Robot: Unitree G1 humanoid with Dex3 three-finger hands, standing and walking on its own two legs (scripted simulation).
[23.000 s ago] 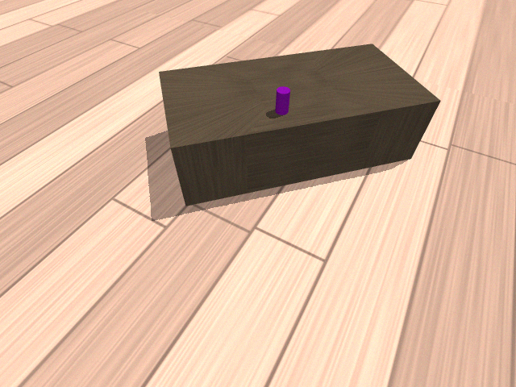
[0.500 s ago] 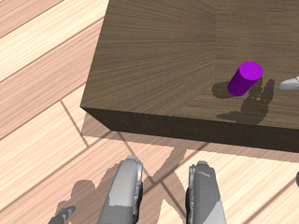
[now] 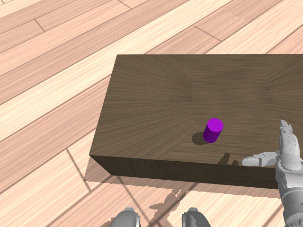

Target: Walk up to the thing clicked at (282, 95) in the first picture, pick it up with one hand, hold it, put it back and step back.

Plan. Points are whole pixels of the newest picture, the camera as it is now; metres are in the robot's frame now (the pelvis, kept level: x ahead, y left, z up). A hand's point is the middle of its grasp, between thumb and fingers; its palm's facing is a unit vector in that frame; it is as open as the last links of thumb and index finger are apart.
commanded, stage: home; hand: right
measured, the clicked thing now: (212, 131) +0.49 -0.20 -0.27
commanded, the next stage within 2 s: none
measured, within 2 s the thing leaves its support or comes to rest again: neither
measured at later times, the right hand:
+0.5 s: hand (226, 214) +0.17 -0.15 -0.05, palm faces +0.19 +0.96 -0.23, open 17.5 cm
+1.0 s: hand out of the picture +0.13 -0.19 -0.08, palm faces +0.00 +0.94 -0.35, open 17.6 cm
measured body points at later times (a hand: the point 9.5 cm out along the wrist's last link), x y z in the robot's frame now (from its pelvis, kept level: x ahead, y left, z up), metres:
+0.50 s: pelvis +0.02 +0.03 +0.02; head +0.04 +0.03 +0.47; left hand +0.22 +0.25 -0.05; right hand +0.16 -0.20 -0.03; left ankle +0.02 +0.17 -0.68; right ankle +0.01 -0.11 -0.68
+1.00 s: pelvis +0.01 +0.03 +0.03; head +0.02 +0.03 +0.48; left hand +0.14 +0.29 -0.08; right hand +0.13 -0.24 -0.06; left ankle +0.02 +0.17 -0.68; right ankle +0.01 -0.11 -0.68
